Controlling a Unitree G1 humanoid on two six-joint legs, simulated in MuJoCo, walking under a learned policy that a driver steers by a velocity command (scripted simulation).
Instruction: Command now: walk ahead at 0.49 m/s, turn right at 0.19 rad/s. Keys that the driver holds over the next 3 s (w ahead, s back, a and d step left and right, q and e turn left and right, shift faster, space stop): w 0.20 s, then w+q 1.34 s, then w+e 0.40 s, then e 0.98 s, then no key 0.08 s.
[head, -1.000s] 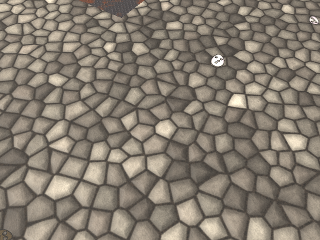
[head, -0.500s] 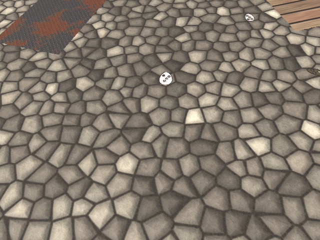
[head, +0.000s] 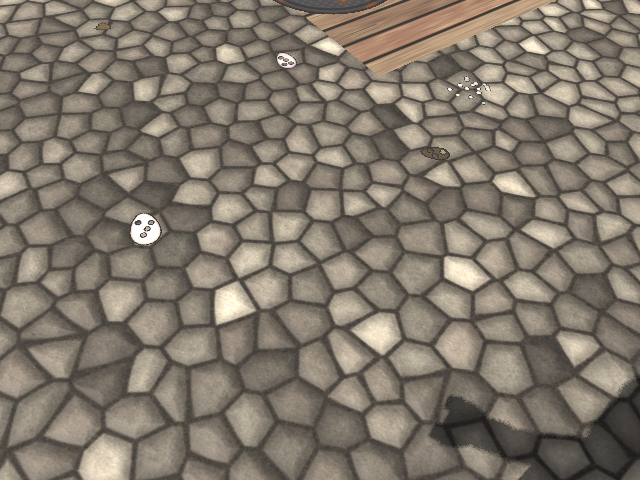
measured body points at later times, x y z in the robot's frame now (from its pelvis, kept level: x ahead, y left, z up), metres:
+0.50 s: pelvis +0.27 -0.05 +0.00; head +0.29 -0.05 +0.45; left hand +0.30 +0.23 -0.12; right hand +0.45 -0.30 -0.11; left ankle +0.43 +0.13 -0.68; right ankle +0.21 -0.14 -0.74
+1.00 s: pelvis +0.55 +0.05 +0.00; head +0.58 +0.08 +0.45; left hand +0.65 +0.37 -0.08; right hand +0.72 -0.19 -0.10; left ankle +0.50 +0.11 -0.74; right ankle +0.76 -0.08 -0.68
